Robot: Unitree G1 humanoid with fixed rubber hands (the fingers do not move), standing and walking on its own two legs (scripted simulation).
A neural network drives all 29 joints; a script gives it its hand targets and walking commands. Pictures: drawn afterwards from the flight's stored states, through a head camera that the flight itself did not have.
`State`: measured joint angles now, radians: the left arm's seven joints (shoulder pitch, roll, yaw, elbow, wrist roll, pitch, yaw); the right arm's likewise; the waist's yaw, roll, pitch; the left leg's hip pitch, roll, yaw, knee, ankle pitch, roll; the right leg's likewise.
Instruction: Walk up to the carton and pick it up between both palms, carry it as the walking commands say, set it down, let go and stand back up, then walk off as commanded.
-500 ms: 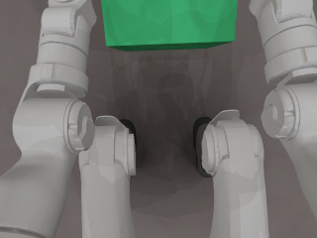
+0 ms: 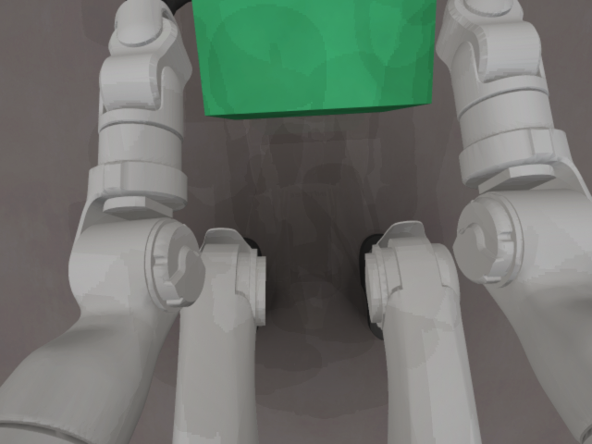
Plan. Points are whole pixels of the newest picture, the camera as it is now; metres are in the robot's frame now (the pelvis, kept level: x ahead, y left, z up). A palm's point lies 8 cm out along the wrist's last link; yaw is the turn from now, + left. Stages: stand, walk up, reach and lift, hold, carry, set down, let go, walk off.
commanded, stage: reach and lift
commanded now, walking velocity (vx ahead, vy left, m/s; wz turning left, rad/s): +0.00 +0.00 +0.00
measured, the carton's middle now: (308, 6) +0.57 -0.01 -0.21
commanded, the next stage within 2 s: none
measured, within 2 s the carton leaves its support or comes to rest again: neither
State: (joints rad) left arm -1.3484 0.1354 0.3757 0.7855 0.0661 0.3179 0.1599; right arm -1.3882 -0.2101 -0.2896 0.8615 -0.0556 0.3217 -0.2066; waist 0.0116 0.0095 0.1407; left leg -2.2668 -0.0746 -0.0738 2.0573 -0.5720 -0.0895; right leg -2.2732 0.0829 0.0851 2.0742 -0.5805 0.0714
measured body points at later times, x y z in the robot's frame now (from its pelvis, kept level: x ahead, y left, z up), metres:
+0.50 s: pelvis +0.00 +0.00 +0.05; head +0.32 -0.02 +0.36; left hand +0.54 +0.14 -0.05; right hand +0.54 -0.17 -0.06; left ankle +0.10 +0.14 -0.37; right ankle +0.10 -0.13 -0.37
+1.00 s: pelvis +0.00 +0.00 +0.09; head +0.28 -0.02 +0.45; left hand +0.52 +0.15 +0.02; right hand +0.52 -0.16 +0.02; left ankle +0.10 +0.14 -0.37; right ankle +0.10 -0.13 -0.37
